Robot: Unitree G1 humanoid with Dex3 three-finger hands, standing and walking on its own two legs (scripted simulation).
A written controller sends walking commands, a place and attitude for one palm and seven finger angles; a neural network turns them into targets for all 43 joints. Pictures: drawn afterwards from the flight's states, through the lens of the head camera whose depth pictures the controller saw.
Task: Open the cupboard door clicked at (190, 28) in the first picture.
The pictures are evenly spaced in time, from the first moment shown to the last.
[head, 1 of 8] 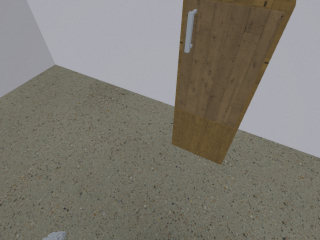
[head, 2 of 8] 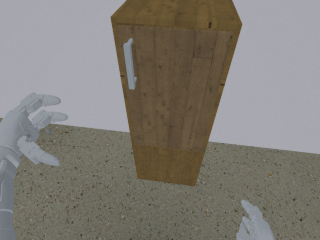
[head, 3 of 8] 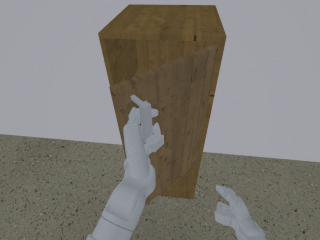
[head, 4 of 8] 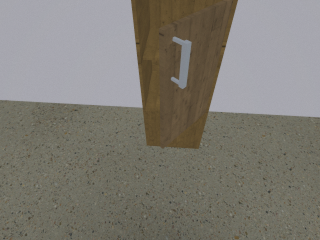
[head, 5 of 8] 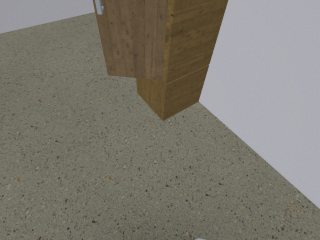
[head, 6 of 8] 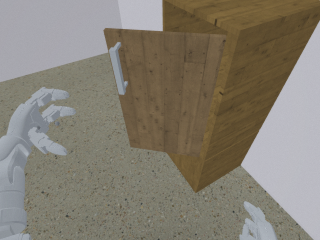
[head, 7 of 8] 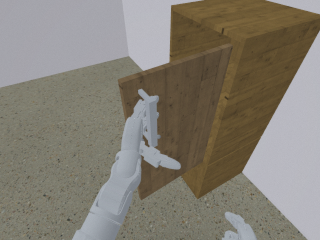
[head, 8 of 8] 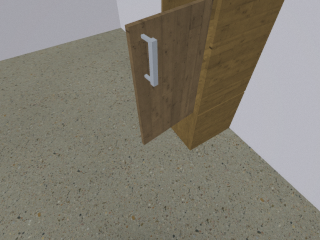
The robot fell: no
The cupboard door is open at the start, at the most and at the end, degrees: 0 98 97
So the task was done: yes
